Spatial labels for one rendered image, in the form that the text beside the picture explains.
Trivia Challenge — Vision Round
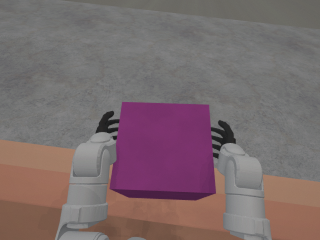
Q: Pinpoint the robot left forearm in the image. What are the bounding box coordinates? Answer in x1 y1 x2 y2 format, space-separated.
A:
55 132 117 240

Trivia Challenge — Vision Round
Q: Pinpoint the robot right forearm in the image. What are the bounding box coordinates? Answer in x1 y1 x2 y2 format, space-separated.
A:
217 143 272 240

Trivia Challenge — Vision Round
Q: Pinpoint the left robot hand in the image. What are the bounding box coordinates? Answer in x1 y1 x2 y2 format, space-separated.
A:
95 111 120 140

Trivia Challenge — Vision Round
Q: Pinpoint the right robot hand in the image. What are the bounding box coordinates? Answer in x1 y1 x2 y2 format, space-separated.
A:
211 120 236 159

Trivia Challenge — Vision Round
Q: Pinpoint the carton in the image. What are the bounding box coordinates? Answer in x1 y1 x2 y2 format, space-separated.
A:
109 102 216 201

